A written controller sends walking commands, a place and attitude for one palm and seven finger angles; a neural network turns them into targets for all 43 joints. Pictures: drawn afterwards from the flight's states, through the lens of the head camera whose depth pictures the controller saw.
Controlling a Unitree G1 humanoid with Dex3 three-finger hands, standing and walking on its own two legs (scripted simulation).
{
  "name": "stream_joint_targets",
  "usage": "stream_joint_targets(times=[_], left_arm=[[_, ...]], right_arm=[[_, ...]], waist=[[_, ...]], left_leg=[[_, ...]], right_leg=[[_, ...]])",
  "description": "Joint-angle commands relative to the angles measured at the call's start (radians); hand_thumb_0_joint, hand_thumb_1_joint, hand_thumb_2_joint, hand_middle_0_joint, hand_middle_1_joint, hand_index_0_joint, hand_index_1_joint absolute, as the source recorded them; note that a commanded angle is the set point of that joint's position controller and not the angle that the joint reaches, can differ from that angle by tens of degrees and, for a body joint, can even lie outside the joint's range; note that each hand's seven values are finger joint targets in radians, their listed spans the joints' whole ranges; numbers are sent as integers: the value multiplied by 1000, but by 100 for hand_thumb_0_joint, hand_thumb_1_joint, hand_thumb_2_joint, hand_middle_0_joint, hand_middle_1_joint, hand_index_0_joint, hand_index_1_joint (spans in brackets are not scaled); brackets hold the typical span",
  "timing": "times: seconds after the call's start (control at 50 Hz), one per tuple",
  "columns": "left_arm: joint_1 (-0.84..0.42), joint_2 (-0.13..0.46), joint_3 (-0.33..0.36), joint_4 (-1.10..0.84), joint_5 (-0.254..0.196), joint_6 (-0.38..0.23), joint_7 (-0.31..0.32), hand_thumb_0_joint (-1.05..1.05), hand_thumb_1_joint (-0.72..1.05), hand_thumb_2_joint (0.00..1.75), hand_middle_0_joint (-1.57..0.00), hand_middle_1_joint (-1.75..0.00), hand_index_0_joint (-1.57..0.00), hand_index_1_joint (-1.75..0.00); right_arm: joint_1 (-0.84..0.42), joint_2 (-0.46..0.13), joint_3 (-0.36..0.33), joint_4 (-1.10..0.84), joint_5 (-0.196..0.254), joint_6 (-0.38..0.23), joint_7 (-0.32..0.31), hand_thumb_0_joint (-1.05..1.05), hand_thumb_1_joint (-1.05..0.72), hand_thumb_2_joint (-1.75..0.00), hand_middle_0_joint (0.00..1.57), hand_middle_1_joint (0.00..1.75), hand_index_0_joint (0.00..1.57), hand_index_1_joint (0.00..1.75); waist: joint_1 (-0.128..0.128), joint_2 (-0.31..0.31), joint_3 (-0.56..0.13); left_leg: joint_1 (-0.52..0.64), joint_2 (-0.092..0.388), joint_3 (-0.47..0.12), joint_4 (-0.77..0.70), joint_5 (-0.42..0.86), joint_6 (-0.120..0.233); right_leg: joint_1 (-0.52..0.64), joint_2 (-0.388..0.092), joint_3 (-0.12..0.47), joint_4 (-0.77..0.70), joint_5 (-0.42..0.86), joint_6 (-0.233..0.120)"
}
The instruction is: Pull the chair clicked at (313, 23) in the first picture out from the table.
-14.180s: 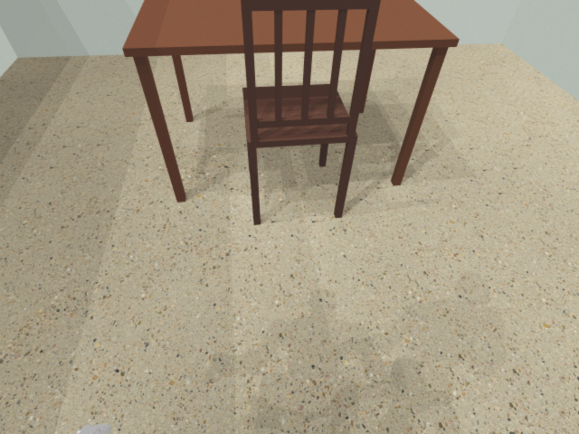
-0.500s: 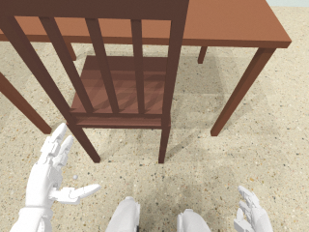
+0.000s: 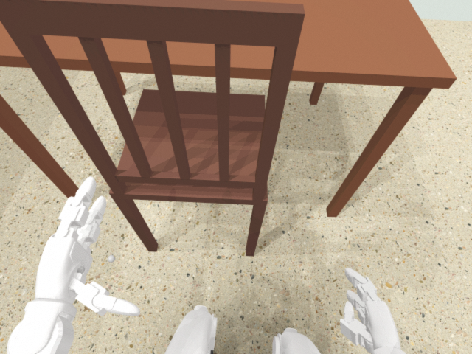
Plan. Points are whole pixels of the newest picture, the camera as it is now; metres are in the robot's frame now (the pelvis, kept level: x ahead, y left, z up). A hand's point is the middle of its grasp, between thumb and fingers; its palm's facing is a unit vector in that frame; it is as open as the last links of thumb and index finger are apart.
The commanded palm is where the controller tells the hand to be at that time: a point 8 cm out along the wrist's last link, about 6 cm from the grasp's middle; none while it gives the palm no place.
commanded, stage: raise the hand toward the chair's back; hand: left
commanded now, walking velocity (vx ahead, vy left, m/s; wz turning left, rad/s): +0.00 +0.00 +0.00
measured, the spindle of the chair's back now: (174, 124) +0.50 +0.17 +0.06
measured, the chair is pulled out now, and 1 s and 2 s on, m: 0.00 0.00 0.00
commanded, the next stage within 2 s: aim the fingers beside a spindle in 0.62 s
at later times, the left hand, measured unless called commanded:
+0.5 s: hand (115, 253) +0.24 +0.20 +0.06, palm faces +0.07 -1.00 -0.06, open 16.9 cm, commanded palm +0.22 +0.25 +0.06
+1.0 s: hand (135, 246) +0.26 +0.18 +0.05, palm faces +0.03 -1.00 -0.05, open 16.9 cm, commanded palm +0.24 +0.23 +0.05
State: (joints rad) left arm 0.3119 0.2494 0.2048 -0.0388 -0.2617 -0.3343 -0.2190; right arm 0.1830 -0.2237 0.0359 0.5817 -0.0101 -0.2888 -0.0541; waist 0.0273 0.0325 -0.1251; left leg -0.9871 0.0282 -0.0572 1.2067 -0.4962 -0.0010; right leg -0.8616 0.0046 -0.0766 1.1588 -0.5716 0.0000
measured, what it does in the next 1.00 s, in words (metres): stands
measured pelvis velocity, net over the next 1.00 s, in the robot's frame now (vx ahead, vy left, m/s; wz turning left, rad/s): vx -0.01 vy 0.00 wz -0.01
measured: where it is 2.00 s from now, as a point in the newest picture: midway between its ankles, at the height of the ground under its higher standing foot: outside the picture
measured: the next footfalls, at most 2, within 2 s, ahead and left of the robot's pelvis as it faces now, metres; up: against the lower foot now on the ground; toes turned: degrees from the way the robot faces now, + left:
none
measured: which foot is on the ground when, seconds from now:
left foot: down 0.00-1.00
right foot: down 0.00-1.00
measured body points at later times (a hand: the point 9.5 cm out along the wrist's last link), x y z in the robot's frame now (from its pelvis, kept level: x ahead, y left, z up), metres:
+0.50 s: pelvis +0.00 -0.01 +0.00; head +0.07 +0.01 +0.45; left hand +0.24 +0.26 +0.06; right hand +0.18 -0.25 -0.07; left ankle +0.05 +0.11 -0.64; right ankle +0.00 -0.13 -0.64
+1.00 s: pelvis -0.01 +0.00 +0.00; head +0.07 +0.01 +0.44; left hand +0.25 +0.24 +0.05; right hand +0.18 -0.24 -0.08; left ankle +0.05 +0.11 -0.64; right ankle +0.00 -0.13 -0.64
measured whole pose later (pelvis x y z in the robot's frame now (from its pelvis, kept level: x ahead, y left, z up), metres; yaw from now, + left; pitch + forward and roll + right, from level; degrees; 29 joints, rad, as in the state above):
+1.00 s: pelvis -0.01 +0.00 +0.00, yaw +0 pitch +16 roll -3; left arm 0.19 0.23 0.16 0.05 -0.22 -0.34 -0.18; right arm 0.20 -0.25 0.03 0.60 -0.01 -0.30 -0.06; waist 0.01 0.03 -0.13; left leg -1.01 0.03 -0.05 1.21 -0.48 0.00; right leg -0.90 0.01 -0.06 1.18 -0.56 0.00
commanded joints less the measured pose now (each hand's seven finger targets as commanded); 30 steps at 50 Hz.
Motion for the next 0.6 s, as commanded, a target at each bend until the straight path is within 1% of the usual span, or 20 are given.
stream_joint_targets(times=[0.0,0.04,0.08,0.1,0.12,0.14,0.16,0.2,0.24,0.26,0.28,0.3,0.36,0.4,0.42,0.44,0.46,0.5,0.54,0.58], left_arm=[[-67,153,103,-191,-24,-62,-1,0,-50,30,-6,-8,-6,-8],[-83,136,87,-191,-30,-59,-6,0,-50,30,-6,-8,-6,-8],[-94,147,99,-179,-32,-58,-6,0,-50,30,-6,-8,-6,-8],[-91,161,115,-175,-30,-59,-3,0,-50,30,-6,-8,-6,-8],[-94,153,106,-180,-33,-59,-4,0,-50,30,-6,-8,-6,-8],[-82,135,96,-151,-37,-56,-7,0,-50,30,-6,-8,-6,-8],[-78,127,90,-148,-40,-58,-9,0,-50,30,-6,-8,-6,-8],[-72,138,103,-123,-38,-58,-10,0,-50,30,-6,-8,-6,-8],[-94,143,98,-156,-39,-70,-9,0,-50,30,-6,-8,-6,-8],[-94,148,99,-164,-38,-75,-9,0,-50,30,-6,-8,-6,-8],[-94,147,105,-161,-38,-79,-4,0,-50,30,-6,-8,-6,-8],[-89,161,115,-167,-31,-84,2,0,-50,30,-6,-8,-6,-8],[-85,141,100,-166,-30,-91,8,0,-50,30,-6,-8,-6,-8],[-81,152,110,-137,-26,-85,11,0,-50,30,-6,-8,-6,-8],[-93,138,93,-141,-27,-86,7,0,-50,30,-6,-8,-6,-8],[-98,135,89,-150,-29,-87,5,0,-50,30,-6,-8,-6,-8],[-97,135,88,-145,-29,-84,5,0,-50,30,-6,-8,-6,-8],[-93,154,104,-146,-27,-80,7,0,-50,30,-6,-8,-6,-8],[-107,148,94,-179,-28,-83,7,0,-50,30,-6,-8,-6,-8],[-106,147,96,-163,-29,-82,9,0,-50,30,-6,-8,-6,-8]], right_arm=[[-10,-156,-73,-131,6,-53,-18,0,-90,-90,20,30,20,30],[-12,-155,-71,-130,9,-54,-17,0,-90,-90,20,30,20,30],[-4,-159,-73,-127,9,-55,-18,0,-90,-90,20,30,20,30],[-5,-160,-74,-125,8,-56,-19,0,-90,-90,20,30,20,30],[-3,-158,-73,-126,7,-58,-17,0,-90,-90,20,30,20,30],[-5,-157,-72,-124,9,-59,-16,0,-90,-90,20,30,20,30],[-9,-158,-74,-124,9,-61,-16,0,-90,-90,20,30,20,30],[-6,-162,-76,-120,9,-60,-16,0,-90,-90,20,30,20,30],[-5,-163,-79,-126,9,-62,-14,0,-90,-90,20,30,20,30],[-6,-162,-78,-125,7,-64,-13,0,-90,-90,20,30,20,30],[-1,-161,-78,-122,6,-63,-12,0,-90,-90,20,30,20,30],[-3,-164,-81,-122,7,-61,-12,0,-90,-90,20,30,20,30],[-7,-159,-79,-121,6,-60,-8,0,-90,-90,20,30,20,30],[-9,-161,-79,-120,7,-56,-10,0,-90,-90,20,30,20,30],[-12,-160,-77,-123,7,-56,-10,0,-90,-90,20,30,20,30],[-15,-160,-76,-124,10,-58,-11,0,-90,-90,20,30,20,30],[-15,-160,-75,-124,10,-58,-12,0,-90,-90,20,30,20,30],[-12,-162,-75,-127,9,-56,-15,0,-90,-90,20,30,20,30],[-15,-160,-73,-132,9,-59,-15,0,-90,-90,20,30,20,30],[-15,-159,-72,-128,8,-59,-17,0,-90,-90,20,30,20,30]], waist=[[-12,36,-273],[-20,48,-250],[-21,26,-260],[-15,39,-270],[-15,48,-273],[-19,25,-247],[-20,18,-241],[-18,-7,-244],[-18,8,-255],[-17,38,-258],[-18,18,-263],[-14,15,-269],[-16,42,-255],[-21,14,-240],[-26,8,-227],[-26,32,-224],[-27,26,-218],[-22,22,-232],[-22,46,-249],[-28,25,-237]], left_leg=[[275,-33,-8,-194,242,13],[276,-34,-6,-203,224,11],[275,-34,-4,-201,237,12],[279,-35,-2,-199,249,13],[282,-35,-2,-203,248,11],[271,-35,-1,-206,233,11],[265,-36,3,-201,227,12],[243,-36,4,-197,222,14],[252,-38,8,-196,225,14],[258,-38,9,-196,228,13],[258,-37,9,-194,236,13],[256,-36,8,-193,241,14],[259,-37,13,-195,233,13],[237,-36,12,-193,207,16],[227,-36,12,-195,191,15],[233,-36,13,-197,180,14],[237,-36,12,-202,174,14],[231,-36,11,-200,172,16],[253,-36,10,-204,175,15],[244,-37,10,-197,172,16]], right_leg=[[84,48,11,-166,250,-20],[81,46,13,-178,237,-19],[92,45,15,-177,256,-17],[96,47,17,-177,263,-18],[99,44,17,-178,263,-17],[94,45,15,-183,251,-16],[95,44,22,-188,251,-15],[103,45,28,-189,245,-13],[110,41,36,-192,251,-13],[106,41,38,-190,253,-15],[111,41,33,-185,264,-15],[111,44,35,-183,264,-15],[104,42,35,-184,261,-16],[94,45,39,-192,231,-14],[93,41,42,-197,215,-13],[87,42,42,-199,201,-15],[85,43,39,-202,196,-15],[92,44,45,-204,188,-15],[90,43,40,-202,192,-15],[87,43,43,-204,194,-13]])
